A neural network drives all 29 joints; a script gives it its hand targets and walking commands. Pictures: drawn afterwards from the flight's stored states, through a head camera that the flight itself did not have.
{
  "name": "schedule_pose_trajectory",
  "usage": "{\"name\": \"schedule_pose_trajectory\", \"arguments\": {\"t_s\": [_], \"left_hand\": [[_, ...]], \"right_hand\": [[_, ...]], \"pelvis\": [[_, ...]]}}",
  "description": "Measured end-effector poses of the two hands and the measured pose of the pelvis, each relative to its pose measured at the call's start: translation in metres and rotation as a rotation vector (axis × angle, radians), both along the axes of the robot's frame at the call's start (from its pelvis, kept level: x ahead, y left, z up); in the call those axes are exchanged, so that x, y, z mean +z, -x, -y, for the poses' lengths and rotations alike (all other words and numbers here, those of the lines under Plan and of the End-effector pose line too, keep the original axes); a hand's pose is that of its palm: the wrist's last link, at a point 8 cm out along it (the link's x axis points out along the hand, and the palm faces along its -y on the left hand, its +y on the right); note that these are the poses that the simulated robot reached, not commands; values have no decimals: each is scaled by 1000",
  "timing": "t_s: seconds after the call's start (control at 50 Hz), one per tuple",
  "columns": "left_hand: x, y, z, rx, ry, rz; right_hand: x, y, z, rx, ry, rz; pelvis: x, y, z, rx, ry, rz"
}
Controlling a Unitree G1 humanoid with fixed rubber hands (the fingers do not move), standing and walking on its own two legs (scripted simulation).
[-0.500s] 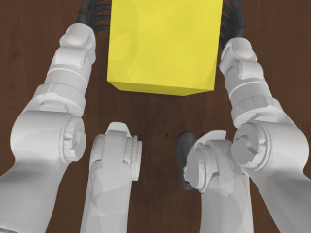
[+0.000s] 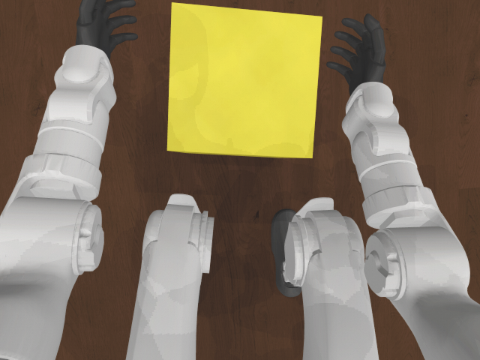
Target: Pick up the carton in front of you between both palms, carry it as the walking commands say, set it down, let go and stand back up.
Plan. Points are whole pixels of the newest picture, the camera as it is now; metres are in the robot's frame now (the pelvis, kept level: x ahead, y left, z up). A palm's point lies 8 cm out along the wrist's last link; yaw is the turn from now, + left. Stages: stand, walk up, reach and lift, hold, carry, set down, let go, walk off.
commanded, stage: set down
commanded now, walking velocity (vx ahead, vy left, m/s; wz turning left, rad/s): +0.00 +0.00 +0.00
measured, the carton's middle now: (238, 100) +0.49 +0.02 -0.26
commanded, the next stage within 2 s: let go in 0.84 s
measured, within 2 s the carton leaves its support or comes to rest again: neither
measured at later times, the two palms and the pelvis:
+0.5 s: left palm out of the picture +0.51 +0.24 +0.02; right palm (466, 39) +0.50 -0.16 +0.03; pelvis +0.02 -0.01 +0.13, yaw +1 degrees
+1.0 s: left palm out of the picture +0.49 +0.25 +0.17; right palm out of the picture +0.48 -0.16 +0.17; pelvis +0.05 +0.00 +0.27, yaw +2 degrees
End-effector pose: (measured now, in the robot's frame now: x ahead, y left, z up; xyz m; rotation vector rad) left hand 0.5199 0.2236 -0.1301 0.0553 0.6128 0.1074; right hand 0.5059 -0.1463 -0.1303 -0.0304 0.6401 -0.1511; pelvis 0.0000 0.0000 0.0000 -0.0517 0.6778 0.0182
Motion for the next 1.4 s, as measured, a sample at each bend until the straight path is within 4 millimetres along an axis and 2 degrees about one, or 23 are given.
{"name": "schedule_pose_trajectory", "arguments": {"t_s": [0.16, 0.4, 0.7, 0.94, 1.02, 1.18, 1.4], "left_hand": [[57, 11, -4, 16, 1, -42], [125, 10, -16, 10, -8, -14], [221, 9, -21, -3, 2, -13], [284, 16, -25, -10, -15, -34], [300, 34, -28, -11, -56, -69], [334, 96, -28, 6, -86, -143], [392, 150, -24, -1, -83, -139]], "right_hand": [[58, 7, 7, -8, 14, -13], [126, 3, 11, -5, 20, 21], [222, 6, 12, 0, 23, 16], [284, 15, 13, 26, 44, -4], [300, 30, 17, 75, 78, -37], [337, 80, 39, 150, 125, -123], [398, 132, 60, 158, 115, -130]], "pelvis": [[48, -6, 3, -2, -13, -66], [100, -12, 8, -5, -21, -104], [187, -28, 7, 0, -20, -100], [250, -44, 3, 9, -22, -69], [272, -53, 2, 12, -26, -37], [314, -78, 2, 19, -42, 80], [354, -110, 5, 23, -48, 269]]}}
